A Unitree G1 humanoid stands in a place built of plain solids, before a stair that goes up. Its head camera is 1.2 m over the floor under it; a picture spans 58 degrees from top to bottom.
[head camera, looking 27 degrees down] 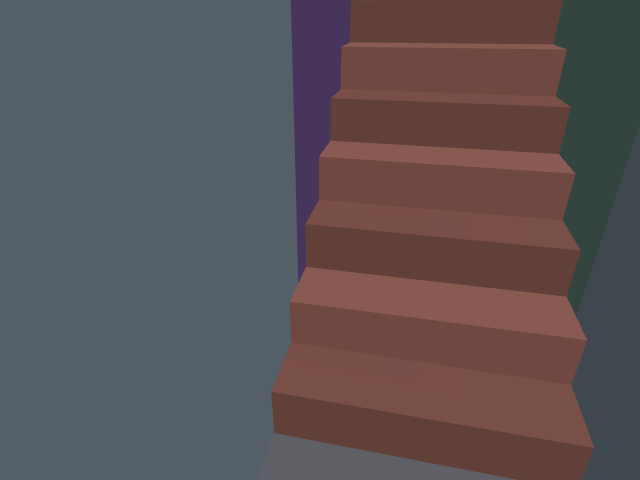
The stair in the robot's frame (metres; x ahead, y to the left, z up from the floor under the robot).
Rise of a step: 0.18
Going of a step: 0.22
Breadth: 1.10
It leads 13 degrees to the right of straight ahead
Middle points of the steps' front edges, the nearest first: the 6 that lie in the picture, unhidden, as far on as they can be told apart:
0.87 -0.29 0.18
1.09 -0.34 0.37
1.31 -0.39 0.55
1.53 -0.44 0.73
1.74 -0.49 0.91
1.96 -0.53 1.09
